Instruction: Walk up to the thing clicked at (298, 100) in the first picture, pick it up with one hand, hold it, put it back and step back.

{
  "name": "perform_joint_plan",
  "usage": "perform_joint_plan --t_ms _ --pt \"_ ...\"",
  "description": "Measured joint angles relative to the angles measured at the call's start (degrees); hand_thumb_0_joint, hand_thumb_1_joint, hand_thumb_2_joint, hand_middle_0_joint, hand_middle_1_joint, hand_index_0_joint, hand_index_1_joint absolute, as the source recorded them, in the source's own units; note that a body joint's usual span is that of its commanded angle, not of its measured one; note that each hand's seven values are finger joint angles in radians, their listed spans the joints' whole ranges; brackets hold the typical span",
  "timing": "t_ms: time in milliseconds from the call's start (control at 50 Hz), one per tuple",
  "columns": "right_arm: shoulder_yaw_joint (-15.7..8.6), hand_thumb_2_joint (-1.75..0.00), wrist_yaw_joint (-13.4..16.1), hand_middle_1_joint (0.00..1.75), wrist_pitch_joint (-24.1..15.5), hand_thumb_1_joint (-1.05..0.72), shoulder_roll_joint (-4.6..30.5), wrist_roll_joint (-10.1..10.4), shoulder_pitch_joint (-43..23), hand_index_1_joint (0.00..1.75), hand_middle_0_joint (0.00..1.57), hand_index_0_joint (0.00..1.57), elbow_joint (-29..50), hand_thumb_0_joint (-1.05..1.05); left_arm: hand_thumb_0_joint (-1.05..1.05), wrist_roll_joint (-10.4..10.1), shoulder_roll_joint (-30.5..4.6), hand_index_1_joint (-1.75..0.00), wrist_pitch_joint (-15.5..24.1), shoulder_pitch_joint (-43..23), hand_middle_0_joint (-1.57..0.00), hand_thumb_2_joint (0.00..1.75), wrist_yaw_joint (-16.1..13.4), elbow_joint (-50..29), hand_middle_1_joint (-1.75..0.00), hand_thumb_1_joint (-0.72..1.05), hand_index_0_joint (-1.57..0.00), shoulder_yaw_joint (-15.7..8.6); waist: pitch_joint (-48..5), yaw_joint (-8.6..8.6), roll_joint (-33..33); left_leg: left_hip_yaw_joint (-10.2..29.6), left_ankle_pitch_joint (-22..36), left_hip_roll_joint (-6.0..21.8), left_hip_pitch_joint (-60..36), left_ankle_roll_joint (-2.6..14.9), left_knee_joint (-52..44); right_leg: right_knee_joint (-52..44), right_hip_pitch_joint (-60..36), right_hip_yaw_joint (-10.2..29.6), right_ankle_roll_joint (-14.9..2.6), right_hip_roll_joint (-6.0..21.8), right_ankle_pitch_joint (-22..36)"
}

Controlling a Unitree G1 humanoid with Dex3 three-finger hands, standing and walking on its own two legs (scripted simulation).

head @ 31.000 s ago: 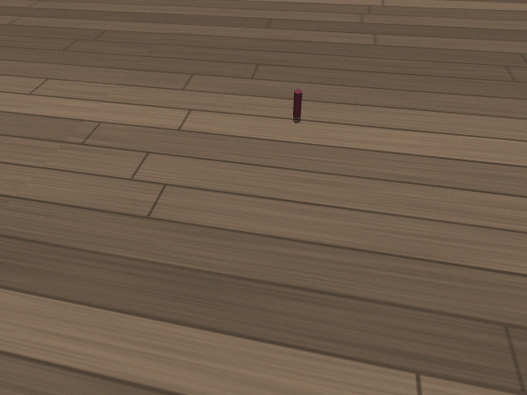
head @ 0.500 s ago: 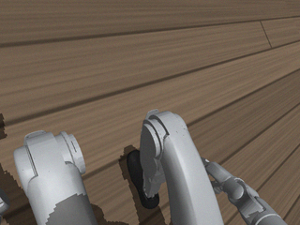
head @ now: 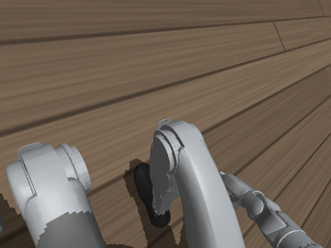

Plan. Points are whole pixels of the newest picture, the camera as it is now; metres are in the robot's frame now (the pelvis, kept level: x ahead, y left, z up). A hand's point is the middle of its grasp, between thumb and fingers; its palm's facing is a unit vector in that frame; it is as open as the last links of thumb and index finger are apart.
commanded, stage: loosen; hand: left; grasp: from the side
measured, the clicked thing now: out of the picture +0.42 +0.34 -0.19
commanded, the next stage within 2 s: open in 0.10 s
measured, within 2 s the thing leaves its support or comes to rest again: neither
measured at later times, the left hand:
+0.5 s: hand out of the picture +0.42 +0.33 -0.16, palm faces +0.50 -0.87 +0.01, open 12.1 cm
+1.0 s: hand out of the picture +0.41 +0.39 -0.10, palm faces +0.52 -0.86 -0.03, open 17.4 cm
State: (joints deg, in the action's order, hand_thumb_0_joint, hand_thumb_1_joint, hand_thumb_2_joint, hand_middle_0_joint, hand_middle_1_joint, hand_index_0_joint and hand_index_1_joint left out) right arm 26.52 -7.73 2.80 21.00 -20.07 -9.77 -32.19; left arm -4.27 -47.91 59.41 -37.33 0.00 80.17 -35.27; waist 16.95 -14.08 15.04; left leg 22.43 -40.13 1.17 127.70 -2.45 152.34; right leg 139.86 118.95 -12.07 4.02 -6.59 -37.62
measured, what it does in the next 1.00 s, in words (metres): stands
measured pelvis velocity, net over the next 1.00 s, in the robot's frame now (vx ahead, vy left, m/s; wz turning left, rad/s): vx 0.00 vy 0.00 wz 0.00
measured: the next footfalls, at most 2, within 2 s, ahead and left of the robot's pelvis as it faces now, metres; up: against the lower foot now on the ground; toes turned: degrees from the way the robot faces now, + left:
none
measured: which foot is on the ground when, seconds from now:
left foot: down 0.00-1.00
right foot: down 0.00-1.00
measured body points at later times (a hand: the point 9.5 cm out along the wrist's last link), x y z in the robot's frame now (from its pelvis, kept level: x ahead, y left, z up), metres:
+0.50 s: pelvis +0.00 +0.00 +0.00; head +0.22 +0.19 +0.34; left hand +0.39 +0.37 -0.16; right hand +0.18 -0.24 -0.04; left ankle +0.08 +0.13 -0.25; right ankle +0.13 -0.13 -0.25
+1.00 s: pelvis +0.00 +0.00 +0.02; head +0.21 +0.19 +0.36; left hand +0.38 +0.43 -0.09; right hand +0.17 -0.24 -0.03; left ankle +0.08 +0.13 -0.25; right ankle +0.13 -0.13 -0.25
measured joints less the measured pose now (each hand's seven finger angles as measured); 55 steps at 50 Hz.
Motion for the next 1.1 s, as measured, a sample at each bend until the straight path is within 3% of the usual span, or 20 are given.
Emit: perform_joint_plan --t_ms 140,300,460,720,820,940,1060,1100 --pt "0.78 -0.9 0.01 0.3 -0.24 -0.89 0.04 -0.19 -0.57 0.3 0.21 0.2 0.3 0.0 0.01 -0.84 -0.15 -1.06 0.92 0.07 -0.96 1.09 -0.11 0.6 -1.07 0.01 -0.9 0.17 0.08 0.03 0.21 0.27 -0.12 0.18 -0.15 0.12 0.24 -0.05 -0.11 -0.13 0.44 -0.22 0.2" --pt "1.35 -0.89 0.13 0.3 -0.12 -0.9 -0.29 -0.21 -0.43 0.3 0.21 0.2 0.36 0.0 0.01 -0.91 -0.36 -0.89 1.61 -0.17 -0.94 0.8 0.06 0.62 -0.92 0.0 -0.9 0.71 0.08 0.28 0.54 0.69 -0.23 0.18 -0.37 0.16 0.4 -0.25 -0.5 -0.51 0.18 -0.27 0.24" --pt "1.48 -0.9 0.0 0.3 0.0 -0.91 -0.38 -0.11 -0.17 0.3 0.21 0.2 0.68 0.0 0.0 -1.32 -0.68 -0.59 1.44 -0.38 -0.7 0.47 -0.01 0.51 -0.61 -0.2 -0.69 1.01 0.13 0.24 0.49 0.71 -0.22 0.33 -0.2 0.7 0.42 -0.63 -0.77 -0.63 0.05 -0.36 0.25" --pt "1.53 -0.9 -0.15 0.3 0.37 -0.91 -0.81 -0.15 0.19 0.3 0.21 0.2 -0.28 0.0 -0.01 -1.31 -0.31 -0.22 1.76 -0.3 -0.31 0.17 -0.48 0.32 -0.22 -0.44 -0.31 1.95 0.13 0.81 0.65 0.74 -0.45 0.42 -0.31 1.0 0.25 -1.06 -1.22 -0.81 -0.32 -0.26 0.02" --pt "1.44 -0.9 0.16 0.3 0.83 -0.9 -1.09 0.0 0.3 0.3 0.21 0.2 -0.49 0.0 -0.01 -0.78 -0.7 -0.11 1.17 0.15 -0.19 0.1 0.45 -2.18 -0.12 -0.5 -0.18 0.03 0.4 0.95 0.78 0.84 -0.6 0.42 -0.59 0.87 0.12 -1.2 -1.47 -0.87 0.01 -0.18 -0.04" --pt "-1.0 -0.9 0.8 0.3 2.2 -0.9 -1.69 1.47 3.05 0.3 0.21 0.2 -0.6 0.0 -0.01 -1.16 -0.76 -0.06 -3.32 1.19 -0.11 0.07 2.75 -12.0 -0.06 -0.54 -0.11 -2.53 -1.6 2.35 -0.28 0.36 -0.75 0.38 -0.74 0.23 -1.18 -1.79 -1.33 -0.73 -0.7 0.43 -0.41" --pt "-4.76 -0.9 1.84 0.3 3.08 -0.9 -1.67 5.36 6.38 0.3 0.21 0.2 -1.3 0.0 -0.01 -4.46 -0.47 -0.04 -11.38 4.13 -0.08 0.05 8.5 -15.45 -0.04 -0.57 -0.08 1.28 -7.67 3.76 -4.66 -2.13 -0.28 0.46 0.34 0.86 -4.3 -3.49 -0.51 0.69 -0.36 1.57 -1.22" --pt "-6.11 -0.9 2.23 0.3 2.85 -0.9 -1.36 6.73 7.0 0.3 0.21 0.2 -1.07 0.0 -0.01 -5.91 0.94 -0.04 -14.1 5.17 -0.07 0.04 10.13 -16.51 -0.04 -0.58 -0.08 1.45 -9.23 4.48 -6.1 -3.04 0.01 0.63 0.62 1.27 -5.33 -4.18 -0.28 1.23 -0.29 1.78 -1.2"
